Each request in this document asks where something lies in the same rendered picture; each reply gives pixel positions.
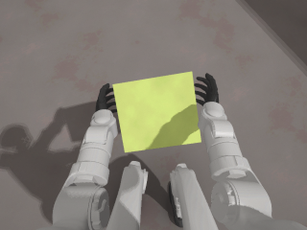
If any robot left upper arm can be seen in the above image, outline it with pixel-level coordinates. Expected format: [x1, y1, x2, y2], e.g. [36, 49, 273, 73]
[36, 185, 110, 230]

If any left robot forearm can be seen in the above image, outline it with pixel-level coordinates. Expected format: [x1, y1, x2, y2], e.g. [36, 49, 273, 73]
[52, 109, 118, 223]

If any right robot forearm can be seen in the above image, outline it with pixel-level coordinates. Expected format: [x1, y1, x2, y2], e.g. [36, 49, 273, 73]
[198, 102, 272, 207]

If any left robot shin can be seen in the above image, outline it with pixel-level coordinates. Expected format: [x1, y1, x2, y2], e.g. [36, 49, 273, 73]
[121, 161, 141, 179]

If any robot right upper arm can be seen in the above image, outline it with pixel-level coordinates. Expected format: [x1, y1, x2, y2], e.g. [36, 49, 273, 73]
[210, 179, 307, 230]

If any carton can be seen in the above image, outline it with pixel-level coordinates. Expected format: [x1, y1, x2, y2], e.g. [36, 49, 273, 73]
[112, 71, 201, 153]

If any robot left hand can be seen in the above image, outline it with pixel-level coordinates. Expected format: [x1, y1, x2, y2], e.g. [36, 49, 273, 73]
[95, 83, 117, 113]

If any robot right hand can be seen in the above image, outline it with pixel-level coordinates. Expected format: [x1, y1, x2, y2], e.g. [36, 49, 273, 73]
[194, 73, 219, 106]

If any robot right foot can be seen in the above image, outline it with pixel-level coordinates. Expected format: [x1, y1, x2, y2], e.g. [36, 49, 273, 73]
[169, 183, 183, 228]

